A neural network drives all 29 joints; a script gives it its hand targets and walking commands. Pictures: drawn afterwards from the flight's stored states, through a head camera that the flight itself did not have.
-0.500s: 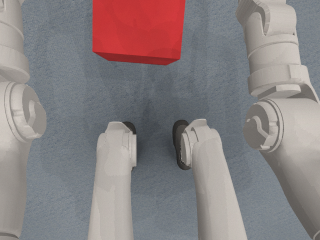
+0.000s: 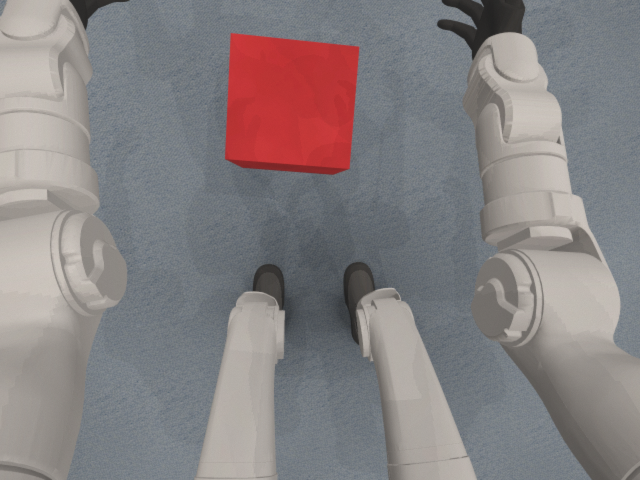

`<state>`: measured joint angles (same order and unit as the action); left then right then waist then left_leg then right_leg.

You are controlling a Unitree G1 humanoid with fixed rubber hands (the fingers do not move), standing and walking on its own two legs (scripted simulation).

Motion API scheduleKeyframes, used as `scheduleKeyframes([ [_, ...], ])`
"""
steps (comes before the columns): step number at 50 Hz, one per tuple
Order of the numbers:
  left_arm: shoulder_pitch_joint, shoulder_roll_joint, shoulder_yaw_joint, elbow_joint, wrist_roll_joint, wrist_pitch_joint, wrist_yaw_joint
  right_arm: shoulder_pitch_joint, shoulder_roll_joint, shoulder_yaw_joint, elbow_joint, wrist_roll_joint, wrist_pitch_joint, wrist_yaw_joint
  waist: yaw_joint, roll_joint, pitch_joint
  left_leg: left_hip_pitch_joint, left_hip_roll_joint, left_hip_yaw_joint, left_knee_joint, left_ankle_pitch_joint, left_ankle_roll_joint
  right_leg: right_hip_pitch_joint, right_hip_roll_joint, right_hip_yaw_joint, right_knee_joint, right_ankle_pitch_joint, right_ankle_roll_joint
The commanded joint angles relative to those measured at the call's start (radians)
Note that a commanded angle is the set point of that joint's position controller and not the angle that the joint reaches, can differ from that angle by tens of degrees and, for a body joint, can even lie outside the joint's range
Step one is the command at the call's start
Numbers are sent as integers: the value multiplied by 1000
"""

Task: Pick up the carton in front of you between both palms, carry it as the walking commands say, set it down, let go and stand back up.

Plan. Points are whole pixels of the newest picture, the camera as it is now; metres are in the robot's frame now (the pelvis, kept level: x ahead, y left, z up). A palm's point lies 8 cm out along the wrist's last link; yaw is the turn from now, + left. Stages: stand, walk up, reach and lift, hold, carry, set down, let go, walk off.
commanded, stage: let go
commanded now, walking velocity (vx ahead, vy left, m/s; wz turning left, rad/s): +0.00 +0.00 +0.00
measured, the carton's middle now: (291, 117) +0.53 +0.04 -0.52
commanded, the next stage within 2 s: stand in 1.34 s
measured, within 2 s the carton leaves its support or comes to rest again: neither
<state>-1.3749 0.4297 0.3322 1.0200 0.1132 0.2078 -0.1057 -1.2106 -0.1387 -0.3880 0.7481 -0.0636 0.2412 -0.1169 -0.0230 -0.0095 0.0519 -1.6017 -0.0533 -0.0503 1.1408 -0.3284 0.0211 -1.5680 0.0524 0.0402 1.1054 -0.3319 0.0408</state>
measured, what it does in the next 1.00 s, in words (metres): rises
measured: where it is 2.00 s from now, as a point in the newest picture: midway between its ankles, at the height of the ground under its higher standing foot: (315, 319)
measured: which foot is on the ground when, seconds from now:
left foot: down 0.00-1.00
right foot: down 0.00-1.00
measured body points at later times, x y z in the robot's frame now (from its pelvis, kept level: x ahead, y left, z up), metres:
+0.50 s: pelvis +0.05 -0.02 +0.09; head +0.26 +0.00 +0.49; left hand +0.40 +0.23 -0.02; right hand +0.39 -0.22 -0.02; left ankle +0.07 +0.10 -0.61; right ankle +0.07 -0.13 -0.61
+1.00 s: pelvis +0.09 -0.02 +0.13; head +0.11 -0.02 +0.58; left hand +0.25 +0.22 +0.05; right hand +0.27 -0.25 +0.06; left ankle +0.07 +0.10 -0.61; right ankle +0.07 -0.13 -0.61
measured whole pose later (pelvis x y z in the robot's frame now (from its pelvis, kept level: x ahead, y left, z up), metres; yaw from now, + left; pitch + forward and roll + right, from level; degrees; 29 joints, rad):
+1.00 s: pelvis +0.09 -0.02 +0.13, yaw +2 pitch -1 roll +0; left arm 0.23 0.21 0.05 0.45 0.01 0.07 -0.06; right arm 0.23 -0.21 -0.04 0.44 0.00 0.08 0.07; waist 0.00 -0.01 0.06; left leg -0.16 -0.03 -0.06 0.44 -0.26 0.01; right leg -0.15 0.04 0.05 0.43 -0.27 -0.01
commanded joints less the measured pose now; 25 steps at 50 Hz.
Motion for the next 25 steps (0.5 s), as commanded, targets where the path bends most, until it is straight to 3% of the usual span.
scheduleKeyframes([
  [1,-136,95,30,-131,43,-19,14,-98,-92,11,-122,-35,-27,17,20,98,-1113,912,1,12,-110,546,-39,416,40,-98,-109,290,28],
  [6,124,16,19,-278,45,-30,49,141,-106,76,-189,-70,-51,59,14,89,-1165,1091,9,1,-178,707,-47,493,30,-94,-185,375,8],
  [10,305,-34,-15,-383,3,-69,56,304,-105,121,-239,-63,-88,87,10,72,-1102,1111,16,-8,-241,734,-47,572,20,-75,-249,422,-3],
  [17,617,-71,-58,-426,-31,-137,44,599,-78,166,-243,-20,-154,118,15,53,-953,1068,18,-3,-349,625,-43,779,0,-35,-343,454,-4],
  [25,959,-95,-112,-454,-62,-197,44,902,-87,229,-264,25,-216,141,17,28,-704,1088,19,8,-480,403,-30,1011,-23,-1,-452,388,-7],
])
